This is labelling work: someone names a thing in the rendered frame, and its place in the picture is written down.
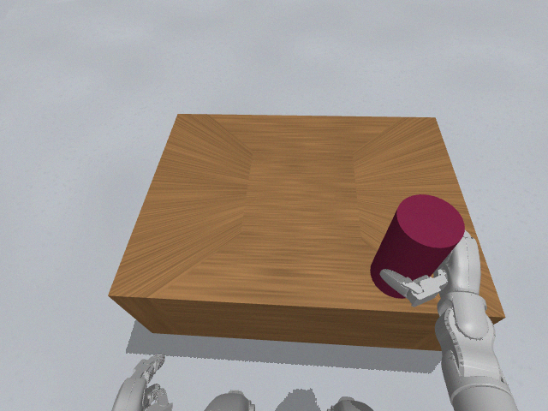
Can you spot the can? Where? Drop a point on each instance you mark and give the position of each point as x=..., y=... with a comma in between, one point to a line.
x=422, y=233

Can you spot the left robot hand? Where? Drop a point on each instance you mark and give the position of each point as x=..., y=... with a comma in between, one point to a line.
x=134, y=394

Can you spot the right robot hand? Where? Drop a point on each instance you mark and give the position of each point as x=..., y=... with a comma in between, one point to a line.
x=460, y=271

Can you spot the right robot arm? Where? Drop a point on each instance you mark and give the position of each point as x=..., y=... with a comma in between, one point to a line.
x=473, y=377

